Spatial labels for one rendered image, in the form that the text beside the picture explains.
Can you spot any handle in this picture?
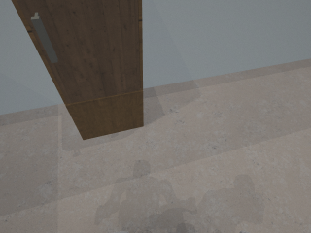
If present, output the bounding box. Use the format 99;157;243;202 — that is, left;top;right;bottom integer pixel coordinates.
31;12;58;63

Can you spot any cupboard door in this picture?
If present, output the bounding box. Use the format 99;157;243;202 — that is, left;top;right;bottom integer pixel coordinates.
17;0;141;104

